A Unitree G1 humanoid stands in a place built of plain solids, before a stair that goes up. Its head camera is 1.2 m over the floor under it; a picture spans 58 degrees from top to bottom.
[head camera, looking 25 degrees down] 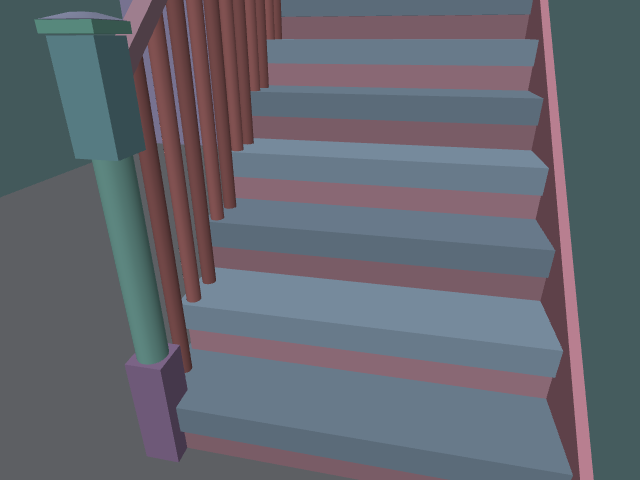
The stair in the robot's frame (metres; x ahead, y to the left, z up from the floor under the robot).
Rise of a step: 0.20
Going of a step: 0.24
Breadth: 1.20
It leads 12 degrees to the right of straight ahead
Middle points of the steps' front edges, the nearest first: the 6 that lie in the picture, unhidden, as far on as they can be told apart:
0.85 -0.11 0.19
1.10 -0.11 0.39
1.34 -0.16 0.59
1.58 -0.20 0.79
1.82 -0.25 0.99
2.05 -0.30 1.19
